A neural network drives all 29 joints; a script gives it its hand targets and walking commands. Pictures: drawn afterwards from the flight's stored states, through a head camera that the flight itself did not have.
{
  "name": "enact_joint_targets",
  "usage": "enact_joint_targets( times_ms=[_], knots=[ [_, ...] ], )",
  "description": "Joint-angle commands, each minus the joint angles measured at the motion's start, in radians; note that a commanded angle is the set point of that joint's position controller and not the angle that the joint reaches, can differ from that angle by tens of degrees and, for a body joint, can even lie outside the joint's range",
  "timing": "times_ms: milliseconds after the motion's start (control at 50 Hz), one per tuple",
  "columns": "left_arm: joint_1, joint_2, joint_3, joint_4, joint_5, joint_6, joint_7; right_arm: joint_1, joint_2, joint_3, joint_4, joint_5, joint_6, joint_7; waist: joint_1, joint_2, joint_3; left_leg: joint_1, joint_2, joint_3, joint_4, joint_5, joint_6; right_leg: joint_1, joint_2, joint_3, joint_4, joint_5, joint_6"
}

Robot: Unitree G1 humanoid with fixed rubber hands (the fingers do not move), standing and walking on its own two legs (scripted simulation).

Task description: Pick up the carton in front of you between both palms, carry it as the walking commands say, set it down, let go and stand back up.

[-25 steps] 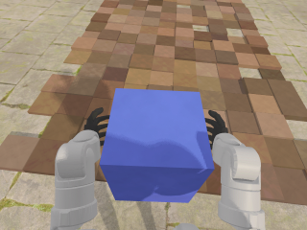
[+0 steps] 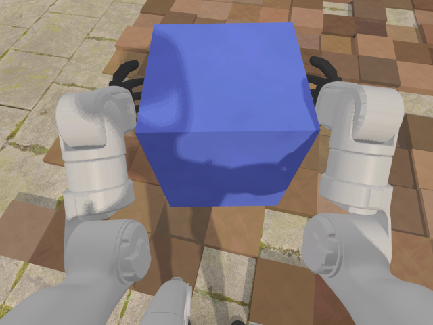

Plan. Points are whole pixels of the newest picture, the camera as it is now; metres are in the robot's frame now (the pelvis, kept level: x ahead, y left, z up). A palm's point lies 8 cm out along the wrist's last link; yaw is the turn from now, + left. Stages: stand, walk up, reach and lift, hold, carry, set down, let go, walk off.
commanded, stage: carry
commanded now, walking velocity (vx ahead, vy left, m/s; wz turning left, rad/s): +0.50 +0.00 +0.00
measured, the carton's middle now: (223, 126) +0.43 +0.01 +0.09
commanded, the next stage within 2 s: none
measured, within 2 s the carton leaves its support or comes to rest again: neither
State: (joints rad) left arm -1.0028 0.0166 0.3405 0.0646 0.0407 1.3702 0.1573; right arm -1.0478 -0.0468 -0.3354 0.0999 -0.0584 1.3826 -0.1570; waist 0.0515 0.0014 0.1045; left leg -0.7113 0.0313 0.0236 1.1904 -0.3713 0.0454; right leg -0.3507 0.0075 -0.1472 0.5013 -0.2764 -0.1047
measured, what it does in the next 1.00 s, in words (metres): climbs: left foot 0.03 m higher, then right foot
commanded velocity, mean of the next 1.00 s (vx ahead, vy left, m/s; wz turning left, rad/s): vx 0.50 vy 0.00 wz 0.00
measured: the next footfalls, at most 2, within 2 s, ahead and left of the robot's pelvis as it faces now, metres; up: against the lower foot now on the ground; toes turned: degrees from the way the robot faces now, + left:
left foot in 0.18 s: +0.33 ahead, +0.11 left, +0.03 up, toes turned +5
right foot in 0.52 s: +0.54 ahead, -0.13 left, +0.06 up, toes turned -3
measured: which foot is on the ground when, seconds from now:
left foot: up 0.00-0.16, down 0.18-0.54, up 0.56-0.92, down 0.94-1.00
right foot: down 0.00-0.22, up 0.24-0.50, down 0.52-0.94, up 0.96-1.00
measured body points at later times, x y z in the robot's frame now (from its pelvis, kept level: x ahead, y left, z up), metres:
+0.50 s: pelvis +0.35 +0.00 +0.03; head +0.45 -0.01 +0.47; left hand +0.78 +0.10 +0.18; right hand +0.74 -0.20 +0.17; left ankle +0.29 +0.11 -0.71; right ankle +0.48 -0.13 -0.67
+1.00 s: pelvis +0.67 +0.02 +0.04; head +0.71 +0.03 +0.48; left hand +1.07 +0.18 +0.20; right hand +1.08 -0.12 +0.21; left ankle +0.77 +0.09 -0.68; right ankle +0.52 -0.12 -0.64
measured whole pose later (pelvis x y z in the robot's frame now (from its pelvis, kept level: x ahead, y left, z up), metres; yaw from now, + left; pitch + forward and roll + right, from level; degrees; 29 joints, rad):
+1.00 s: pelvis +0.67 +0.02 +0.04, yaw -1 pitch +5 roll -1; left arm -0.93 0.05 0.28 0.19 0.03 1.31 0.14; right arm -0.94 0.00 -0.32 0.18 -0.11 1.32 -0.14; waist 0.04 -0.02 -0.02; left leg -0.53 -0.01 0.09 0.59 -0.14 0.08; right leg -0.28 0.00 0.01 0.93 -0.51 0.00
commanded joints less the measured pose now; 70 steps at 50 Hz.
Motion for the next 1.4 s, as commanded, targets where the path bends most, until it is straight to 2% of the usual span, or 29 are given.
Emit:
enact_joint_targets(
  times_ms=[0, 100, 140, 160, 180, 200, 220, 240, 280, 320, 380, 420, 460, 500, 520, 540, 560, 600, 660, 760, 840, 900, 920, 940, 960, 1000, 1040, 1240, 1380],
  knots=[
    [-0.724, -1.050, -0.568, -0.102, -0.398, -0.007, -0.239, -0.577, 1.067, 0.546, -0.024, 0.314, -0.029, 0.178, 0.032, -0.113, -0.645, -0.188, 0.002, 0.036, -0.097, 0.050, -0.005, 0.695, -0.251, 0.260, -0.027, 0.788, -0.104],
    [-0.713, -1.058, -0.661, -0.175, -0.408, -0.044, -0.255, -0.573, 1.081, 0.632, -0.093, 0.314, -0.067, 0.188, 0.037, -0.123, -0.547, 0.011, -0.080, 0.168, -0.523, 0.261, 0.000, 0.603, -0.152, 0.111, -0.039, 0.887, -0.064],
    [-0.665, -1.038, -0.686, -0.170, -0.408, -0.054, -0.254, -0.536, 1.068, 0.659, -0.098, 0.324, -0.074, 0.193, -0.016, -0.191, -0.602, 0.278, -0.136, 0.203, -0.648, 0.359, 0.031, 0.541, -0.151, 0.062, 0.091, 1.085, -0.012],
    [-0.649, -1.035, -0.700, -0.159, -0.408, -0.058, -0.255, -0.523, 1.064, 0.668, -0.098, 0.330, -0.080, 0.197, -0.079, -0.184, -0.668, 0.499, -0.122, 0.202, -0.754, 0.488, 0.049, 0.480, -0.143, 0.016, 0.235, 1.055, 0.033],
    [-0.662, -1.053, -0.713, -0.160, -0.411, -0.062, -0.258, -0.529, 1.039, 0.671, -0.105, 0.323, -0.089, 0.199, -0.100, -0.062, -0.776, 0.889, -0.035, 0.123, -0.652, 0.603, 0.142, 0.176, -0.121, 0.055, 0.420, 0.919, 0.077],
    [-0.672, -1.026, -0.713, -0.196, -0.409, -0.060, -0.260, -0.473, 1.058, 0.686, -0.090, 0.335, -0.103, 0.201, -0.191, 0.173, -0.868, 1.170, 0.186, -0.261, -0.655, 0.731, 0.303, -0.180, -0.007, 0.070, 0.767, 0.410, 0.132],
    [-0.661, -1.034, -0.718, -0.200, -0.412, -0.056, -0.261, -0.459, 1.065, 0.691, -0.113, 0.355, -0.109, 0.204, -0.199, 0.341, -0.882, 1.276, 0.283, -0.459, -0.694, 0.887, 0.354, -0.393, 0.094, 0.144, 0.993, -0.222, 0.123],
    [-0.644, -1.025, -0.706, -0.198, -0.399, -0.066, -0.256, -0.479, 1.077, 0.711, -0.179, 0.381, -0.107, 0.207, -0.193, 0.201, -0.851, 1.263, 0.271, -0.408, -0.658, 0.792, 0.321, -0.486, 0.037, 0.238, 1.051, -0.212, 0.080],
    [-0.617, -0.992, -0.683, -0.243, -0.358, -0.075, -0.239, -0.585, 1.118, 0.765, -0.326, 0.451, -0.115, 0.210, -0.179, 0.048, -0.739, 1.135, 0.254, -0.350, -0.690, 0.653, 0.220, -0.538, -0.019, 0.221, 0.913, -0.183, 0.047],
    [-0.550, -0.948, -0.660, -0.262, -0.311, -0.079, -0.215, -0.637, 1.119, 0.798, -0.408, 0.503, -0.117, 0.214, -0.150, 0.043, -0.720, 1.054, 0.234, -0.302, -0.723, 0.554, 0.185, -0.487, -0.040, 0.212, 0.758, -0.150, 0.054],
    [-0.482, -0.871, -0.647, -0.261, -0.250, -0.083, -0.189, -0.629, 1.071, 0.813, -0.437, 0.528, -0.109, 0.223, -0.159, 0.110, -0.717, 1.048, 0.236, -0.248, -0.708, 0.576, 0.205, -0.516, -0.041, 0.173, 0.641, -0.139, 0.066],
    [-0.462, -0.830, -0.653, -0.236, -0.229, -0.077, -0.185, -0.600, 1.043, 0.813, -0.387, 0.525, -0.096, 0.236, -0.138, 0.112, -0.684, 0.906, 0.206, -0.168, -0.728, 0.539, 0.172, -0.369, -0.051, 0.170, 0.336, -0.034, 0.079],
    [-0.467, -0.828, -0.658, -0.192, -0.221, -0.067, -0.190, -0.584, 1.036, 0.815, -0.314, 0.528, -0.082, 0.253, -0.127, 0.125, -0.610, 0.688, 0.114, -0.024, -0.760, 0.488, 0.121, -0.076, 0.061, -0.013, 0.066, 0.122, 0.094],
    [-0.463, -0.853, -0.657, -0.102, -0.233, -0.054, -0.209, -0.576, 1.044, 0.804, -0.205, 0.514, -0.072, 0.267, -0.020, 0.088, -0.652, 0.513, 0.070, 0.066, -0.552, 0.595, 0.048, 0.297, 0.051, -0.016, 0.033, 0.252, 0.041],
    [-0.440, -0.858, -0.651, -0.042, -0.234, -0.056, -0.217, -0.587, 1.038, 0.791, -0.152, 0.506, -0.065, 0.275, 0.046, -0.044, -0.699, 0.336, -0.014, 0.092, -0.359, 0.402, -0.008, 0.481, -0.083, 0.244, -0.015, 0.311, -0.016],
    [-0.448, -0.847, -0.637, -0.006, -0.232, -0.060, -0.220, -0.571, 1.071, 0.764, -0.103, 0.499, -0.058, 0.282, 0.046, -0.375, -0.780, 0.083, -0.111, 0.033, -0.062, -0.083, -0.045, 0.704, -0.298, 0.613, -0.017, 0.600, -0.188],
    [-0.432, -0.893, -0.645, 0.023, -0.256, -0.056, -0.228, -0.567, 1.069, 0.746, -0.058, 0.487, -0.057, 0.284, 0.058, -0.313, -0.793, -0.029, -0.083, -0.051, 0.101, -0.164, -0.017, 0.763, -0.322, 0.662, 0.000, 0.609, -0.217],
    [-0.545, -0.995, -0.674, -0.041, -0.333, -0.060, -0.249, -0.575, 1.109, 0.702, -0.030, 0.463, -0.063, 0.281, 0.053, -0.091, -0.690, -0.133, -0.022, -0.084, 0.101, -0.079, -0.016, 0.690, -0.288, 0.541, 0.024, 0.617, -0.151],
    [-0.710, -1.090, -0.707, -0.164, -0.443, -0.065, -0.265, -0.581, 1.118, 0.649, -0.067, 0.415, -0.068, 0.249, 0.031, -0.110, -0.649, -0.074, 0.006, -0.070, -0.069, -0.019, -0.030, 0.588, -0.245, 0.444, -0.020, 0.566, -0.090],
    [-0.737, -1.073, -0.715, -0.191, -0.495, -0.047, -0.267, -0.525, 1.027, 0.608, -0.093, 0.320, -0.057, 0.188, 0.053, -0.153, -0.623, -0.142, 0.011, -0.027, -0.243, 0.087, -0.025, 0.601, -0.251, 0.395, -0.050, 0.493, -0.110],
    [-0.705, -1.075, -0.710, -0.095, -0.492, -0.045, -0.280, -0.489, 0.983, 0.584, -0.020, 0.280, -0.044, 0.189, 0.036, -0.144, -0.559, 0.224, -0.065, 0.087, -0.655, 0.320, -0.025, 0.364, -0.167, 0.213, -0.079, 0.463, -0.031],
    [-0.687, -1.076, -0.695, 0.010, -0.478, -0.049, -0.280, -0.481, 0.994, 0.569, 0.074, 0.295, -0.040, 0.215, -0.044, -0.100, -0.601, 0.585, -0.034, 0.090, -0.783, 0.459, 0.022, 0.257, -0.111, 0.118, 0.132, 0.464, 0.054],
    [-0.683, -1.061, -0.682, 0.046, -0.469, -0.051, -0.278, -0.472, 0.988, 0.552, 0.101, 0.302, -0.041, 0.228, -0.087, -0.023, -0.638, 0.764, 0.084, -0.030, -0.727, 0.506, 0.025, 0.123, -0.085, 0.116, 0.292, 0.238, 0.080],
    [-0.674, -1.096, -0.663, 0.087, -0.456, -0.047, -0.274, -0.489, 0.955, 0.529, 0.131, 0.292, -0.046, 0.231, -0.085, 0.242, -0.755, 1.056, 0.336, -0.405, -0.691, 0.599, 0.158, -0.178, 0.013, 0.112, 0.539, -0.196, 0.115],
    [-0.677, -1.082, -0.643, 0.092, -0.439, -0.047, -0.269, -0.463, 0.982, 0.513, 0.166, 0.305, -0.053, 0.236, -0.114, 0.314, -0.763, 1.094, 0.340, -0.554, -0.734, 0.436, 0.212, -0.334, 0.047, 0.156, 0.682, -0.296, 0.099],
    [-0.744, -1.132, -0.650, 0.052, -0.443, -0.058, -0.260, -0.540, 1.048, 0.528, 0.084, 0.347, -0.066, 0.253, -0.113, 0.175, -0.667, 0.974, 0.274, -0.432, -0.767, 0.438, 0.162, -0.379, -0.011, 0.179, 0.682, -0.190, 0.075],
    [-0.763, -1.162, -0.658, -0.010, -0.446, -0.069, -0.241, -0.641, 1.114, 0.565, -0.027, 0.410, -0.073, 0.264, -0.102, 0.127, -0.651, 0.892, 0.244, -0.325, -0.792, 0.555, 0.136, -0.336, -0.046, 0.182, 0.610, -0.104, 0.085],
    [-0.478, -1.161, -0.678, 0.034, -0.306, -0.139, -0.210, -0.549, 1.215, 0.708, -0.069, 0.470, -0.146, 0.309, -0.130, 0.091, -0.606, 0.964, 0.187, -0.199, -0.785, 0.670, 0.164, -0.483, -0.037, 0.115, 0.363, 0.070, 0.101],
    [-0.372, -1.094, -0.704, 0.047, -0.301, -0.162, -0.222, -0.436, 1.187, 0.768, -0.047, 0.478, -0.195, 0.299, -0.130, 0.120, -0.544, 0.882, 0.121, -0.047, -0.704, 0.808, 0.090, -0.165, 0.020, 0.034, -0.040, 0.370, 0.037]
  ],
)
